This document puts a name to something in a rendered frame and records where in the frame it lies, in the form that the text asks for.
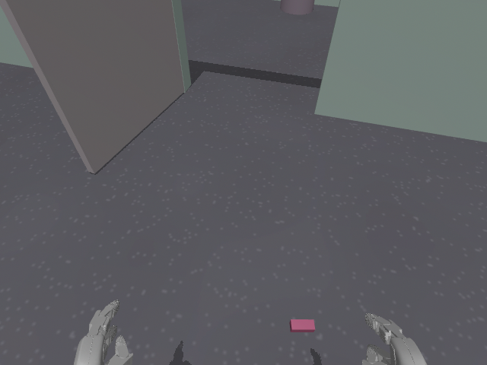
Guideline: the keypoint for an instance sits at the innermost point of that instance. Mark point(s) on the right robot hand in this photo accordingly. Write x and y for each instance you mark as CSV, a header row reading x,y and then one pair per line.
x,y
403,350

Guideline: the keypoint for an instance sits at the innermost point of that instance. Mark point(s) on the left robot hand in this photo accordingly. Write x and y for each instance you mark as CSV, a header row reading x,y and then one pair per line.
x,y
92,349

